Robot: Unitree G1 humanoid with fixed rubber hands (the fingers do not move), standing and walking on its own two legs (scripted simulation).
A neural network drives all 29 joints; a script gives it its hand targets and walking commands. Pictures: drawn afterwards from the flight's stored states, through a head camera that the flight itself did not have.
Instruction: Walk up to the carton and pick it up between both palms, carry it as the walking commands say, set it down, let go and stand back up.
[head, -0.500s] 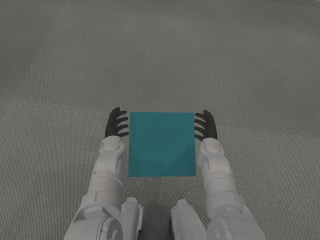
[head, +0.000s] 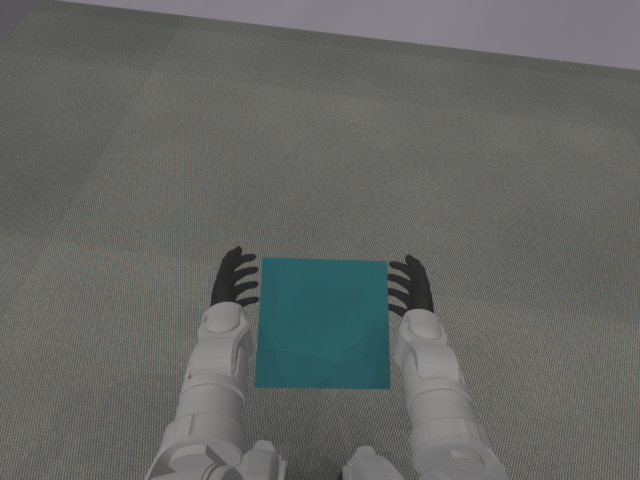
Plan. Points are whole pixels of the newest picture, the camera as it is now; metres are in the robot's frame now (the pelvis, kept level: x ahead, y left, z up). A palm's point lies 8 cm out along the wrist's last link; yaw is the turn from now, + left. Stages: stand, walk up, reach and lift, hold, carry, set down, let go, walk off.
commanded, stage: reach and lift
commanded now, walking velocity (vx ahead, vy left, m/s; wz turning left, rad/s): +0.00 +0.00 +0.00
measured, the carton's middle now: (320, 325) +0.36 +0.01 -0.12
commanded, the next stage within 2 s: hold in 1.88 s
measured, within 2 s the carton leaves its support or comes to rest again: neither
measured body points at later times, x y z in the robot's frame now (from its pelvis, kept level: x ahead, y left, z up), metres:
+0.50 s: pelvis +0.01 +0.01 +0.05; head +0.04 +0.02 +0.50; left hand +0.35 +0.15 +0.04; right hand +0.35 -0.12 +0.04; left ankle +0.06 +0.12 -0.68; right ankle +0.04 -0.11 -0.68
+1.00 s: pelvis +0.02 +0.01 +0.06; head -0.03 +0.01 +0.51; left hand +0.34 +0.14 +0.11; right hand +0.34 -0.12 +0.10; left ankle +0.06 +0.12 -0.68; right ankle +0.04 -0.11 -0.68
